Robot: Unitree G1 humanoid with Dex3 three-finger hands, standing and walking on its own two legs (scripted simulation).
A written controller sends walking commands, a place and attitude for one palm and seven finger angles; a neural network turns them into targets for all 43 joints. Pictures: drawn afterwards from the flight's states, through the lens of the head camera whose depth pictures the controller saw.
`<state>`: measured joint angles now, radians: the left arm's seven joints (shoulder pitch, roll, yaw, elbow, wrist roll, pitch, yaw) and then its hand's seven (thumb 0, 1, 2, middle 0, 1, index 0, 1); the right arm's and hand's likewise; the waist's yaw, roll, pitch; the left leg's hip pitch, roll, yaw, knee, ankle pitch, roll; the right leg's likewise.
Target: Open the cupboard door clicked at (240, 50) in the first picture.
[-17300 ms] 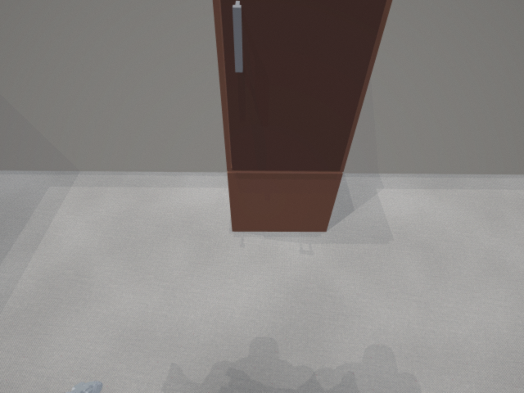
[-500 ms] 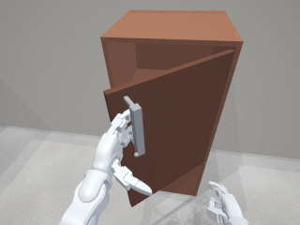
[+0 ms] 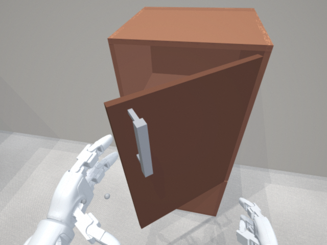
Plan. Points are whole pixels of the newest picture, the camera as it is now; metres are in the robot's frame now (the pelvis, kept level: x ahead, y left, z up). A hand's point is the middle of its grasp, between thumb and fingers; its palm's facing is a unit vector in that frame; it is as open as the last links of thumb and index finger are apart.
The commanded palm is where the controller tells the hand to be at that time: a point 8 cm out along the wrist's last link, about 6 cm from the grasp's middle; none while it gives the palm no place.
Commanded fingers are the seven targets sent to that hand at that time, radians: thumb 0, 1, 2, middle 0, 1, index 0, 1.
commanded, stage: slide the hand sideways off the handle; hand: left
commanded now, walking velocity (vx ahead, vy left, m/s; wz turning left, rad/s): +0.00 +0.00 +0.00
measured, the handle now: (140, 144) +0.29 +0.08 +0.16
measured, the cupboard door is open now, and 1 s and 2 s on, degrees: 41 41 41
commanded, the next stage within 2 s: draw the hand back to the body in 0.14 s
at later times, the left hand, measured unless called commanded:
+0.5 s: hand (85, 197) +0.17 +0.16 +0.15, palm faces -0.10 -0.99 -0.08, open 16.3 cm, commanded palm +0.13 +0.21 +0.16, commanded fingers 0.00 -0.50 0.30 -0.15 -0.30 -0.15 -0.30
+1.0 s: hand (52, 187) +0.18 +0.23 +0.15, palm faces +0.26 -0.92 -0.29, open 14.4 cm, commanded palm +0.14 +0.28 +0.18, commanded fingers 0.00 0.17 0.58 -0.17 -0.30 -0.17 -0.30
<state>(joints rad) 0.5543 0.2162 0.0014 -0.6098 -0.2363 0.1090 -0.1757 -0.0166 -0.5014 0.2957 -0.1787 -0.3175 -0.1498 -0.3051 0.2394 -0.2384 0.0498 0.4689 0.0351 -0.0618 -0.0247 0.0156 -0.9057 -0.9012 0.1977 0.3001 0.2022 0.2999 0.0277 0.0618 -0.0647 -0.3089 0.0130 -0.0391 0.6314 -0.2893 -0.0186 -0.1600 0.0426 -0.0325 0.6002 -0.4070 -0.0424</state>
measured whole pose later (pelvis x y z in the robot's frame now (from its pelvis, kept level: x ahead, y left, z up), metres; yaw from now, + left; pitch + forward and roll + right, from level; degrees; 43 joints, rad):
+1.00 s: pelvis -0.01 +0.03 +0.01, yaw -1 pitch -3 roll -1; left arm 0.55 0.29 0.16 -0.53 -0.09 -0.04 0.08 -0.01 -0.16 0.44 -0.16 -0.30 -0.16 -0.30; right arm 0.21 -0.21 0.06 0.57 0.00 -0.13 -0.09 0.02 -0.90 -0.90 0.20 0.30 0.20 0.30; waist 0.06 0.05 0.01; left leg -0.25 0.01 -0.01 0.53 -0.23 0.01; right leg -0.09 0.03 0.00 0.46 -0.32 -0.01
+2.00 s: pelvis +0.01 +0.01 +0.02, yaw -3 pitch -3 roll +0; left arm 0.46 0.35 0.34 -0.39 -0.08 -0.09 0.10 0.01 0.89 0.89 -0.21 -0.30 -0.21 -0.31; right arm 0.19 -0.23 0.01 0.62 0.01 -0.05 -0.08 0.01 -0.90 -0.90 0.20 0.30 0.20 0.30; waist 0.06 0.07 0.01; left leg -0.17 0.02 0.01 0.43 -0.21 -0.01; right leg -0.02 0.04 0.02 0.36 -0.29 -0.03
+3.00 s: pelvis -0.16 +0.09 +0.00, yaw -4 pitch -1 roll -5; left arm 0.47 0.42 0.45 -0.54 -0.07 -0.20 0.18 0.01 0.89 0.89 -0.21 -0.30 -0.21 -0.31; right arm 0.21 -0.17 -0.01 0.63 0.00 -0.10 -0.03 0.01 -0.91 -0.90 0.20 0.30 0.20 0.30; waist -0.01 0.04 0.01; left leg -0.48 0.03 0.05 0.43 0.01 0.06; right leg -0.29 0.11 -0.04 0.98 -0.55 -0.01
